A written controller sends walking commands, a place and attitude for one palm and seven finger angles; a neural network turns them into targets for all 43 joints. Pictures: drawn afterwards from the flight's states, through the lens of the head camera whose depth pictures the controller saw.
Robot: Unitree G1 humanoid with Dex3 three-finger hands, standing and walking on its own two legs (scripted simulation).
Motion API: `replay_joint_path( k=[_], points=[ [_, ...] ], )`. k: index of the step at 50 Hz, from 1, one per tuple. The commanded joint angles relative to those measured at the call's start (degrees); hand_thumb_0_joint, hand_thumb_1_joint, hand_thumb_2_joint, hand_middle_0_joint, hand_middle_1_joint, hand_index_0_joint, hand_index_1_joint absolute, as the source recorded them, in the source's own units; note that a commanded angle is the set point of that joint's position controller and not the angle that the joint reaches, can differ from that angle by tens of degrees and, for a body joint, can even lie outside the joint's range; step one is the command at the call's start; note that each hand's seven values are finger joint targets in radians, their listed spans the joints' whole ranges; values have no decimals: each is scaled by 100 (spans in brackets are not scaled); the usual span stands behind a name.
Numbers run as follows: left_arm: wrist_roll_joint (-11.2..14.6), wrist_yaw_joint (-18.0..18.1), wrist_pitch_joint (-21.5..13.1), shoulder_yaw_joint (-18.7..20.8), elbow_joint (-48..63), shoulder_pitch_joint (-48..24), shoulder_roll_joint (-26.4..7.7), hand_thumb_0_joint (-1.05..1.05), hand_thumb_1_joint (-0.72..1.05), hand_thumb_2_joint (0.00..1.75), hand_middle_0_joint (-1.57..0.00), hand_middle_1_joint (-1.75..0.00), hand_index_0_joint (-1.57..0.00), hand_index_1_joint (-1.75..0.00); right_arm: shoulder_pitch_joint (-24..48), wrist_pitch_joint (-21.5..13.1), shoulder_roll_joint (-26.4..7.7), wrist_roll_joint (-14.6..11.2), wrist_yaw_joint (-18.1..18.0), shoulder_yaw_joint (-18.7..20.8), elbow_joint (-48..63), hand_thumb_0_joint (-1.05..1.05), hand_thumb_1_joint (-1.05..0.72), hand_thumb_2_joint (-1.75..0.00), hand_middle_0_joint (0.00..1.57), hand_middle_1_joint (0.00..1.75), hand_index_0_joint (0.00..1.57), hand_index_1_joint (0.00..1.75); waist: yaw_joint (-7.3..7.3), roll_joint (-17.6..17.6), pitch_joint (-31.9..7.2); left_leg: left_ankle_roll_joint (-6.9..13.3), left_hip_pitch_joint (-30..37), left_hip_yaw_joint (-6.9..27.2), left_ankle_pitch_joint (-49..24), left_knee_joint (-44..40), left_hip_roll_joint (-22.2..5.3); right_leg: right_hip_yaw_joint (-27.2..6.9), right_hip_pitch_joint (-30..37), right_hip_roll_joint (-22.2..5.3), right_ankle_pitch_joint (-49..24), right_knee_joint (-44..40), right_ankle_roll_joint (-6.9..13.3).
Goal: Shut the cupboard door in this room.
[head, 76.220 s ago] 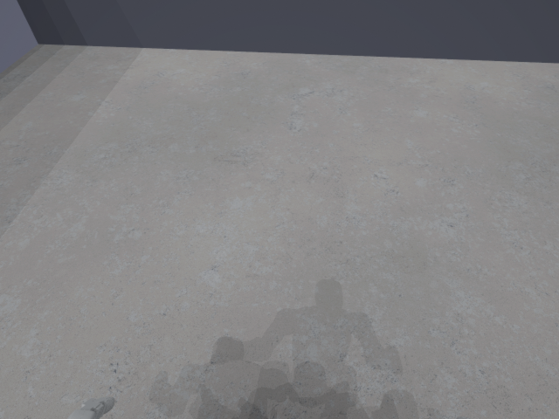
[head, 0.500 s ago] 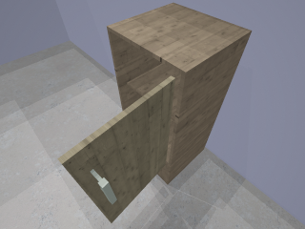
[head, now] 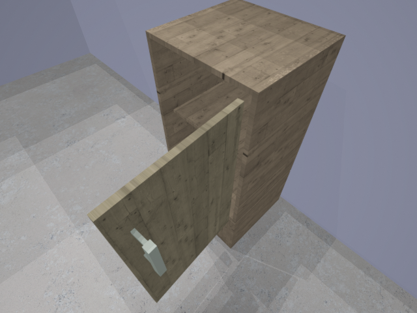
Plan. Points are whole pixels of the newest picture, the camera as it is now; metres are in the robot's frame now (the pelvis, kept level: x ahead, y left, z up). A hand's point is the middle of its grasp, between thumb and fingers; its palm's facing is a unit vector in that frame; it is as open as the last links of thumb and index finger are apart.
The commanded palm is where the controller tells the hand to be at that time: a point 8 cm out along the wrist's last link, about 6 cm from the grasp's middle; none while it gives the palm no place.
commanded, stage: look again from close up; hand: left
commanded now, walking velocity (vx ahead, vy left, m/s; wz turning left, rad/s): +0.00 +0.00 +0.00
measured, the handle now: (149, 253) +0.24 +0.14 -0.04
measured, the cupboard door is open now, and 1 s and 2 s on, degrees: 95 95 95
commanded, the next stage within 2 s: shuffle to correct the standing spot in 0.42 s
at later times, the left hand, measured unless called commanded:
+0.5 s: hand out of the picture -0.02 +0.20 -0.17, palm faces -0.01 -0.98 -0.20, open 7.4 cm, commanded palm none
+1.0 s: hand out of the picture -0.01 +0.14 -0.18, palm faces +0.20 -0.97 -0.17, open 7.4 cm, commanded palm none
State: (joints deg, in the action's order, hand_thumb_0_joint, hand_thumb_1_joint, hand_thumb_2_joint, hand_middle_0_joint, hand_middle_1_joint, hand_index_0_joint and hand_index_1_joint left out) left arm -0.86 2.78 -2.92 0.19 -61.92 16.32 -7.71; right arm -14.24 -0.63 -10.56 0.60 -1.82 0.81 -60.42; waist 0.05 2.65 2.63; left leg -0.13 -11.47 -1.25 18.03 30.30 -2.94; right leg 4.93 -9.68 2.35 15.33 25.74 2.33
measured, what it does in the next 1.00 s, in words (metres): lifts its left foot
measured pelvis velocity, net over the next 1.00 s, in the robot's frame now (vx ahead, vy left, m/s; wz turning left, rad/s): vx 0.04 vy -0.01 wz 0.18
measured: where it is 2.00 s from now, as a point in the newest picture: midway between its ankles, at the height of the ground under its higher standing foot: outside the picture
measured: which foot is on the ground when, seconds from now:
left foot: down 0.00-0.84, up 0.86-1.00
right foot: down 0.00-1.00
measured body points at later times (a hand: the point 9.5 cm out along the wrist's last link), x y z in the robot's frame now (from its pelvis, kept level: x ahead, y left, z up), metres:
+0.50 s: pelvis -0.01 +0.03 +0.00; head +0.01 +0.02 +0.45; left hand -0.02 +0.25 -0.15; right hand -0.05 -0.17 -0.17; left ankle -0.02 +0.12 -0.74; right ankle -0.02 -0.09 -0.74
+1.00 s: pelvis +0.04 -0.01 -0.01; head +0.08 +0.00 +0.44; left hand -0.02 +0.19 -0.17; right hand +0.10 -0.24 -0.16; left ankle -0.01 +0.08 -0.68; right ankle -0.02 -0.10 -0.74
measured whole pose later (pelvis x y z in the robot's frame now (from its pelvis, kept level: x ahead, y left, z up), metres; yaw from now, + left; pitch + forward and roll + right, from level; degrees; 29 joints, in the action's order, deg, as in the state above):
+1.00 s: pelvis +0.04 -0.01 -0.01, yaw +10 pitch +2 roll +0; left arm -2.5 2.1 -1.2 1.1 -59.3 19.8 -7.7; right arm -14.6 1.2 -9.0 1.0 -0.9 2.4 -57.9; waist 0.2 -1.4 3.7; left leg 2.5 -26.4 -4.1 30.4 58.5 -1.0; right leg 14.2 -8.8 -1.8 22.9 30.2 3.0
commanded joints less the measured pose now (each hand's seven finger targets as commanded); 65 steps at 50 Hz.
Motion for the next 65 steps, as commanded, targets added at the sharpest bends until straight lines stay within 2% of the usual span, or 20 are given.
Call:
replay_joint_path(
  k=[1, 4, 8, 16, 26, 37, 40, 42, 43, 45, 49, 52, 53, 54, 55, 56, 58, 60, 62, 65],
  points=[
    [38, 33, 30, 69, 281, 263, -682, 0, 90, 90, -20, -30, -20, -30, -769, -91, -302, 23, 50, -18, 206, 0, -90, -90, 20, 30, 20, 30, -161, -37, -518, 154, 119, 305, -1375, -417, -401, -645, -21, -910, -1583, 72, 152],
    [1, -15, 151, 23, 260, 251, -611, 0, 90, 90, -20, -30, -20, -30, -489, -90, -323, 29, 18, -57, 312, 0, -90, -90, 20, 30, 20, 30, -23, 404, 248, 264, -381, 461, -1140, -737, -424, -621, -271, -722, -449, -36, 87],
    [0, -60, 223, -18, 208, 376, -614, 0, 90, 90, -20, -30, -20, -30, -600, -82, -377, 21, 19, -103, 357, 0, -90, -90, 20, 30, 20, 30, 0, -204, 679, 302, -646, 524, -219, -1056, -357, -703, -465, -672, 222, -184, 73],
    [0, -89, 255, -14, 200, 540, -631, 0, 90, 90, -20, -30, -20, -30, -802, -120, -424, 30, 26, -112, 238, 0, -90, -90, 20, 30, 20, 30, 60, -128, 404, 370, -593, 571, 170, -1289, -329, -687, -339, -696, 267, -57, 72],
    [24, -56, 215, -29, 11, 647, -501, 0, 90, 90, -20, -30, -20, -30, -1062, -174, -244, 4, -24, -127, -88, 0, -90, -90, 20, 30, 20, 30, 28, -211, 112, 362, -60, 358, -1419, -942, -315, -686, -238, -789, -676, 50, 64],
    [-88, -85, 283, 87, 117, 891, -426, 0, 90, 90, -20, -30, -20, -30, -869, -49, -419, 66, -29, 102, 112, 0, -90, -90, 20, 30, 20, 30, 64, 95, 503, 834, -788, 1333, -666, -876, -645, -68, -483, -632, 409, 628, -37],
    [-98, -77, 242, 171, 164, 1078, -616, 0, 90, 90, -20, -30, -20, -30, -711, -38, -220, 55, -10, 95, 302, 0, -90, -90, 20, 30, 20, 30, 119, -750, 366, 525, -1441, 437, -933, 205, -35, -528, 220, -1160, -266, 115, 198],
    [-105, -57, 209, 251, 174, 1431, -874, 0, 90, 90, -20, -30, -20, -30, -400, -9, 40, 26, 8, 92, 519, 0, -90, -90, 20, 30, 20, 30, 242, -1827, 182, 286, -2034, -244, 1076, 2075, 411, -1437, 530, -2167, -1343, -711, 850],
    [-140, -36, 186, 251, 209, 1464, -845, 0, 90, 90, -20, -30, -20, -30, -162, -7, 13, 15, 13, 133, 617, 0, -90, -90, 20, 30, 20, 30, 301, -1641, 238, 274, -2377, -181, 1629, 3060, 309, -1616, 547, -2415, -2048, -929, 1151],
    [-163, 8, 157, 235, 296, 1175, -700, 0, 90, 90, -20, -30, -20, -30, -80, 9, 20, 21, 63, 180, 654, 0, -90, -90, 20, 30, 20, 30, 135, -902, 195, 240, -2513, -109, 1388, 3737, 128, -962, 649, -2285, -3169, -740, 1226],
    [-198, 7, 150, 223, 446, 749, -759, 0, 90, 90, -20, -30, -20, -30, 10, 52, 181, 22, 161, 159, 716, 0, -90, -90, 20, 30, 20, 30, -82, -800, 2, 283, -1850, -475, 1132, 2156, 88, 349, 663, -1857, -4426, -31, 813],
    [-50, -36, 204, 212, 550, 501, -921, 0, 90, 90, -20, -30, -20, -30, -925, 13, -64, 63, 115, 164, 481, 0, -90, -90, 20, 30, 20, 30, -530, -749, -600, 365, -34, -859, -869, 282, 399, 832, 305, -1427, -4733, 1560, 298],
    [4, -66, 214, 186, 649, 409, -884, 0, 90, 90, -20, -30, -20, -30, -1441, 8, -347, 81, 59, 228, 354, 0, -90, -90, 20, 30, 20, 30, -721, -313, -830, 548, 1013, -367, -2117, -385, -27, 833, -362, -1300, -3775, 2731, 36],
    [73, -138, 228, 130, 829, 351, -609, 0, 90, 90, -20, -30, -20, -30, -1771, 2, -876, 92, -2, 336, 299, 0, -90, -90, 20, 30, 20, 30, -705, 1058, -1053, 1342, 2103, 1521, -4703, -528, -1471, 821, -1913, -635, 257, 4355, -311],
    [39, -133, 322, 125, 1075, 226, -721, 0, 90, 90, -20, -30, -20, -30, -1834, 51, -1342, 20, -36, 393, 408, 0, -90, -90, 20, 30, 20, 30, -728, 1031, -1269, 2137, 2103, 3041, -6046, -730, -2625, 37, -2587, -449, 1952, 5511, -342],
    [-18, -90, 408, 206, 1260, -54, -917, 0, 90, 90, -20, -30, -20, -30, -1440, 86, -1476, 2, -26, 427, 604, 0, -90, -90, 20, 30, 20, 30, -617, 196, -958, 2259, 1343, 2845, -4737, -979, -2752, -535, -2673, -571, 1751, 6144, -330],
    [-132, -116, 518, 219, 1180, -263, -777, 0, 90, 90, -20, -30, -20, -30, -434, 50, -1041, 60, -61, 324, 746, 0, -90, -90, 20, 30, 20, 30, -132, 463, 309, 1666, -108, 2253, -3478, -1173, -1982, -676, -3021, -748, 880, 6517, -500],
    [-135, -203, 592, 205, 1094, 206, -726, 0, 90, 90, -20, -30, -20, -30, 104, -21, -823, 94, -30, 263, 935, 0, -90, -90, 20, 30, 20, 30, 250, 477, 546, 1275, -898, 1344, -2692, -1112, -1427, -581, -2637, -705, 493, 6376, -560],
    [-114, -225, 623, 179, 1094, 409, -644, 0, 90, 90, -20, -30, -20, -30, 134, -45, -868, 131, 44, 299, 1010, 0, -90, -90, 20, 30, 20, 30, 327, 495, 137, 1049, -996, 838, -2023, -1007, -1018, -398, -2410, -570, 306, 6224, -624],
    [-141, -240, 604, 160, 1266, 113, -605, 0, 90, 90, -20, -30, -20, -30, -127, -7, -943, 138, 109, 367, 1048, 0, -90, -90, 20, 30, 20, 30, 153, 591, -5, 1057, -681, 1003, -1635, -1009, -895, -251, -2652, -607, 226, 5585, -745]
  ],
)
